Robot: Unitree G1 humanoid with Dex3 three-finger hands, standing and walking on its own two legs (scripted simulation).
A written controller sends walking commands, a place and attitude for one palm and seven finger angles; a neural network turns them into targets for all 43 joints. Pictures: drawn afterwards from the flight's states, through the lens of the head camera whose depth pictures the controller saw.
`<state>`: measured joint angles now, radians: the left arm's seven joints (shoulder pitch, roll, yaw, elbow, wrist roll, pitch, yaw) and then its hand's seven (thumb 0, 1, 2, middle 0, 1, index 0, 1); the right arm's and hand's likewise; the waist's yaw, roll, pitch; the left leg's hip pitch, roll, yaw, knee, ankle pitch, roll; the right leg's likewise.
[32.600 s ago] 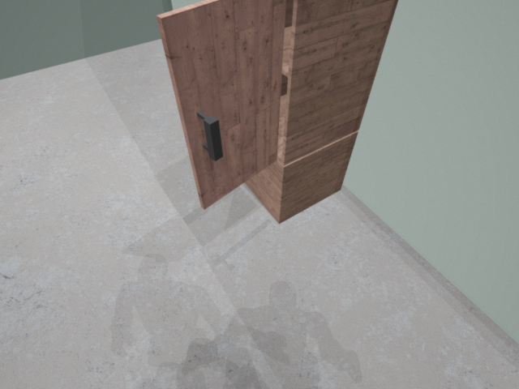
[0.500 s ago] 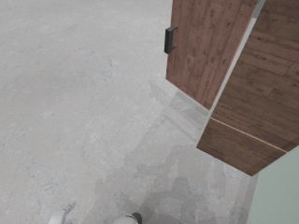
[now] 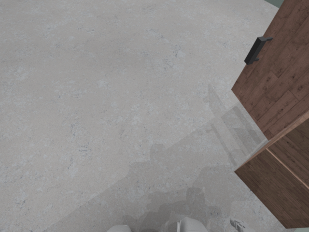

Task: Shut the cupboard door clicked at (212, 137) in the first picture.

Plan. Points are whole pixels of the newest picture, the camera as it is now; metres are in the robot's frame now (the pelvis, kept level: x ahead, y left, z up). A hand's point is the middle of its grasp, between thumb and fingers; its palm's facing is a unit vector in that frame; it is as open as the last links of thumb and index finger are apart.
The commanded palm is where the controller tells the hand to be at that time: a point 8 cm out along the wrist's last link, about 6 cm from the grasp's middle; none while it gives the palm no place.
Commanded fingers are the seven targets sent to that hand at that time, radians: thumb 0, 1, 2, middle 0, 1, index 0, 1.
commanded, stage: walk to a spot facing it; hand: left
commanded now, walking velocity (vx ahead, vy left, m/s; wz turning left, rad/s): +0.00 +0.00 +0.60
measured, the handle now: (258, 50) +0.81 -0.40 -0.03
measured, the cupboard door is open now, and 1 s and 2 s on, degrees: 74 74 74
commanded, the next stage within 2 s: turn to face it in 1.50 s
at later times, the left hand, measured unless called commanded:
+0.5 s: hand out of the picture +0.03 +0.17 -0.16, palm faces +0.35 -0.91 -0.21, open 7.4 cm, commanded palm none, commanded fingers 0.00 0.90 0.90 -0.20 -0.30 -0.20 -0.30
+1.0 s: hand (70, 205) +0.18 +0.25 -0.15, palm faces +0.52 -0.82 -0.24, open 7.4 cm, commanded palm none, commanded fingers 0.00 0.90 0.90 -0.20 -0.30 -0.20 -0.30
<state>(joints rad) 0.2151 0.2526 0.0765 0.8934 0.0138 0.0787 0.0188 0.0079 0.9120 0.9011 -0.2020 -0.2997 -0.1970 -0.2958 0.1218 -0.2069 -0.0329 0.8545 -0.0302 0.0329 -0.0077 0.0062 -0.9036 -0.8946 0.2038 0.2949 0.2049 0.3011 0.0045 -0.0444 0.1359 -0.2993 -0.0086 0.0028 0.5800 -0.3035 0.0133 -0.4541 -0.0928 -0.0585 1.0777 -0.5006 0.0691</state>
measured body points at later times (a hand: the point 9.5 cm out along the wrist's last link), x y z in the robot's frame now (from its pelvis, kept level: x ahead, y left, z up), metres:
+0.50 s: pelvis +0.01 -0.03 +0.01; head +0.05 -0.01 +0.45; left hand +0.01 +0.22 -0.14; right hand +0.15 -0.26 -0.13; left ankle -0.05 +0.08 -0.70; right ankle +0.03 -0.15 -0.73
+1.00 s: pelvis +0.17 +0.01 -0.01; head +0.21 +0.01 +0.43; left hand +0.16 +0.29 -0.13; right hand +0.27 -0.21 -0.18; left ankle -0.03 +0.07 -0.70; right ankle +0.30 -0.02 -0.73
